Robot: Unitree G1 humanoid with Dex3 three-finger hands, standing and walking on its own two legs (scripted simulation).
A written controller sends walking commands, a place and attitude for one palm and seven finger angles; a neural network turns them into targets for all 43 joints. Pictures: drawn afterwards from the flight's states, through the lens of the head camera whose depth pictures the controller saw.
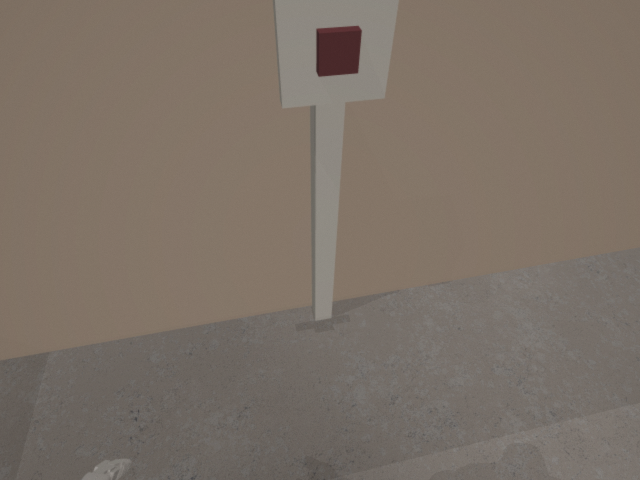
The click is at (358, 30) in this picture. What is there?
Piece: button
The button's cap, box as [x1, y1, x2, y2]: [316, 26, 361, 76]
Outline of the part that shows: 358,26 317,29 316,71 319,76 357,72 361,30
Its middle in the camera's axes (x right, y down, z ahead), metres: +0.03 -0.31 +0.65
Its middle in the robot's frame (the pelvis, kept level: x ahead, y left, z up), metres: +0.72 +0.01 +0.20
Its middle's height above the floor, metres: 0.97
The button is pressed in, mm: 0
